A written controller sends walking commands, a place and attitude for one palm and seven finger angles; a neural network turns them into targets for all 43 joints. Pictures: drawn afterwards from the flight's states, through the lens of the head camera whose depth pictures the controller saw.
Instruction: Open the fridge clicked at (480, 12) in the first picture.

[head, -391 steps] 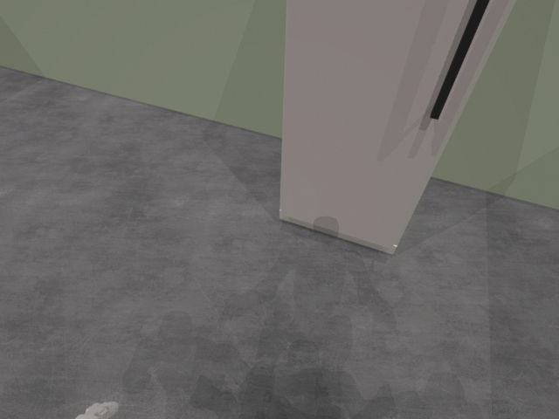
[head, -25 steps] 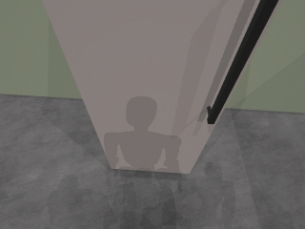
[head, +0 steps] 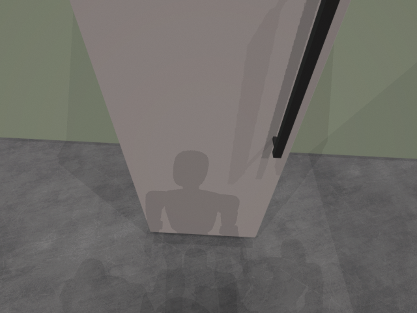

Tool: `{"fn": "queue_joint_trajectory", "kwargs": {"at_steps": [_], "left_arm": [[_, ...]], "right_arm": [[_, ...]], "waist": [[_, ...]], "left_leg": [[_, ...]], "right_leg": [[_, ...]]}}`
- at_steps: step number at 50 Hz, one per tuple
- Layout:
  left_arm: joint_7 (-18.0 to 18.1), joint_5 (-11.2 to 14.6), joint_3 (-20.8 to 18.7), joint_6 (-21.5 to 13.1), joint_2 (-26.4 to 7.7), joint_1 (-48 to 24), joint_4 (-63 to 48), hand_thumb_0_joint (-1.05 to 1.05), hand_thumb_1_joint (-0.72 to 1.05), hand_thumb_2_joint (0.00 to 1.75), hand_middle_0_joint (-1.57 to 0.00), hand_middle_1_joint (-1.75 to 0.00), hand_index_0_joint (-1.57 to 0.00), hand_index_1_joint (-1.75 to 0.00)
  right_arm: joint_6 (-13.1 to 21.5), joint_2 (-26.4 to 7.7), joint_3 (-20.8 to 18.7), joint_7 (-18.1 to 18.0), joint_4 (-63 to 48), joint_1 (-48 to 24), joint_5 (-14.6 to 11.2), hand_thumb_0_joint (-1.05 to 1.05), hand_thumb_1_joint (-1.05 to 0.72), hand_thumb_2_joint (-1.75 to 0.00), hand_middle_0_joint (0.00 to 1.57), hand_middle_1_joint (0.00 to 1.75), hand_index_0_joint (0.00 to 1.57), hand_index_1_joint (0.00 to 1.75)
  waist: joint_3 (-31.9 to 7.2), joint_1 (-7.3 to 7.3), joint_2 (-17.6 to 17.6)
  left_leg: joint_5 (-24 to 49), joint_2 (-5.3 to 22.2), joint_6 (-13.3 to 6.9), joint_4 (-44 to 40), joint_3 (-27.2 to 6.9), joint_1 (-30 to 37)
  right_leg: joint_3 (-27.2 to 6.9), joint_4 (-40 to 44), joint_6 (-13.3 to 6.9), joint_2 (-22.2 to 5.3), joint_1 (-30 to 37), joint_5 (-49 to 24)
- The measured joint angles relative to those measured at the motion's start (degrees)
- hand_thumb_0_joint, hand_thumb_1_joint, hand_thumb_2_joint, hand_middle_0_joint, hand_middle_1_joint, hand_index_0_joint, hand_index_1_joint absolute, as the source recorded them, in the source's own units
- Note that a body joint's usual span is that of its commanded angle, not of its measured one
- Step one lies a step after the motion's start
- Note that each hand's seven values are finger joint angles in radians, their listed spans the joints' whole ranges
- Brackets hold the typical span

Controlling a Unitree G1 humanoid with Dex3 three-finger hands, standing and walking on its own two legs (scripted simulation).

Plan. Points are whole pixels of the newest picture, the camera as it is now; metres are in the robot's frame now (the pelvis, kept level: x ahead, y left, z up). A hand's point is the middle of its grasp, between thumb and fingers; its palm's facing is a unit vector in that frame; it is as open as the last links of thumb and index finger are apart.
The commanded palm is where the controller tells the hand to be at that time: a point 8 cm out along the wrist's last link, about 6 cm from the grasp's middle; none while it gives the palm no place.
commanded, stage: come to a stop and stand still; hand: right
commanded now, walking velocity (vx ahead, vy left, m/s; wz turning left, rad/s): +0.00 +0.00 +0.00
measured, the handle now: (303, 64) +0.53 -0.15 +0.22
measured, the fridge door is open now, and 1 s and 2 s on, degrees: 0 0 0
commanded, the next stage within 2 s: look again from close up in 0.96 s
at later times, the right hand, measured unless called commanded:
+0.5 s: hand out of the picture +0.01 -0.17 -0.18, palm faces -0.02 +0.98 -0.17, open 7.4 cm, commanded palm none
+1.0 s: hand out of the picture +0.05 -0.22 -0.17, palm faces -0.02 +0.98 -0.21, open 7.4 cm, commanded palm none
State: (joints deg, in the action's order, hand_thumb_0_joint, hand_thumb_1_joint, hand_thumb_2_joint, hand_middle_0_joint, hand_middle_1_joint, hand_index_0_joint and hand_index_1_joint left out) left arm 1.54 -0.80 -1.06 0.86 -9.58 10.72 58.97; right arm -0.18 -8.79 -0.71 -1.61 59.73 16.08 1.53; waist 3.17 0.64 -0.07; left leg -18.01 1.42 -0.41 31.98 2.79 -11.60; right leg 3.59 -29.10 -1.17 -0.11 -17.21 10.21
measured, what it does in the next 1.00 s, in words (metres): stands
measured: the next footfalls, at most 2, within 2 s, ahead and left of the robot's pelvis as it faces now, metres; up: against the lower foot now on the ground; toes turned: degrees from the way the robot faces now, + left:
none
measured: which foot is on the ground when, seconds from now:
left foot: down 0.00-1.00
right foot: down 0.00-1.00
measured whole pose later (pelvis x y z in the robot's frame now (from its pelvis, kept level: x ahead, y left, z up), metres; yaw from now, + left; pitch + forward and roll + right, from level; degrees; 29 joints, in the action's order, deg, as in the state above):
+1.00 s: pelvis +0.03 -0.03 +0.00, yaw +1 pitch -1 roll +0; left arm 0.9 -0.8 0.4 -1.4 -11.0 12.4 60.4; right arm 0.6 -11.3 0.2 -2.0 59.9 16.0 1.4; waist 1.5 0.0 -1.4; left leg -18.2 2.7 2.2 27.2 1.1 -8.3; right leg 4.9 -28.4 -3.7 1.4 -15.3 12.6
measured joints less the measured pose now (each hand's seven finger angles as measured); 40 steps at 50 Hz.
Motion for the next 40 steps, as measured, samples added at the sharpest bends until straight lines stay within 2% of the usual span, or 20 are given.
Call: {"fn": "queue_joint_trajectory", "kwargs": {"at_steps": [7, 18, 21, 25, 31, 40], "left_arm": [[-0.50, -0.29, 0.37, 0.15, 0.20, 4.05, 2.22, 0.00, 0.92, 0.90, -0.20, -0.30, -0.20, -0.30], [-0.40, -0.16, 1.51, -0.36, 2.61, 8.91, 5.81, 0.01, 0.91, 0.90, -0.20, -0.30, -0.20, -0.30], [-0.98, -0.37, 1.33, -0.03, 1.94, 8.72, 4.00, 0.01, 0.91, 0.90, -0.20, -0.30, -0.20, -0.30], [-1.02, -0.37, 1.40, -0.99, 1.84, 8.87, 2.07, 0.01, 0.91, 0.90, -0.20, -0.30, -0.20, -0.30], [-0.39, -0.58, 1.72, -1.07, 1.28, 8.17, 1.99, 0.03, 0.93, 0.90, -0.20, -0.30, -0.20, -0.30], [-0.52, -0.23, 1.43, -2.08, -0.40, 5.09, 1.33, 0.02, 0.92, 0.90, -0.20, -0.30, -0.20, -0.30]], "right_arm": [[-0.36, 0.23, 0.59, 0.17, 1.80, 2.53, -0.34, 0.00, -0.91, -0.90, 0.20, 0.30, 0.20, 0.30], [0.99, 1.66, 0.96, -0.32, 2.46, 1.75, -0.45, 0.00, -0.91, -0.90, 0.20, 0.30, 0.20, 0.30], [1.87, 2.48, 1.60, -0.72, 2.15, 2.59, -0.22, 0.00, -0.91, -0.90, 0.20, 0.30, 0.20, 0.30], [1.67, 2.15, 1.49, -0.85, 2.19, 2.56, -0.25, 0.00, -0.91, -0.90, 0.20, 0.30, 0.20, 0.30], [1.45, 0.47, 0.79, -1.15, 0.38, 1.02, -0.26, 0.01, -0.91, -0.90, 0.20, 0.30, 0.20, 0.30], [1.24, -1.50, 0.54, -0.93, -0.88, -0.13, -0.20, 0.00, -0.91, -0.90, 0.20, 0.30, 0.20, 0.30]], "waist": [[-1.57, -1.07, -0.19], [-0.32, -0.99, -0.33], [-0.16, -1.87, 1.48], [-1.25, -3.00, 1.92], [-2.89, -1.99, 1.76], [-2.40, -1.30, -0.05]], "left_leg": [[0.99, -1.16, -0.59, -2.77, 0.49, 1.14], [2.17, -1.54, -0.47, -5.17, 0.93, 1.20], [1.70, -2.28, -0.27, -4.22, 0.78, 0.60], [-0.45, -1.19, 0.48, -1.68, 0.32, 0.42], [-1.81, 0.37, 1.51, -0.75, -0.46, 1.02], [-1.07, 1.31, 2.39, -2.69, -1.56, 1.83]], "right_leg": [[-0.54, 1.59, 0.60, -1.01, 0.54, -1.18], [-1.00, 2.36, 0.58, -1.27, -0.29, -1.64], [-1.56, -1.85, 0.54, -1.80, -2.28, 0.74], [-1.02, -3.93, -0.60, -0.83, -2.24, 2.79], [-0.07, -3.82, -1.78, 0.61, -1.07, 3.82], [1.12, -0.82, -2.46, 1.52, 0.57, 2.92]]}}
